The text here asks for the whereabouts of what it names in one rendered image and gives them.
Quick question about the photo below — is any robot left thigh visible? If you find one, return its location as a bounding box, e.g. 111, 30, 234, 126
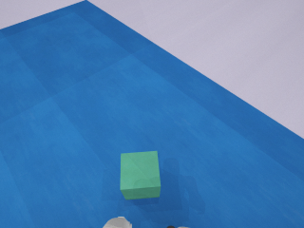
103, 218, 132, 228

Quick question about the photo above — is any carton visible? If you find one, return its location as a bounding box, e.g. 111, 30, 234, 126
120, 151, 161, 200

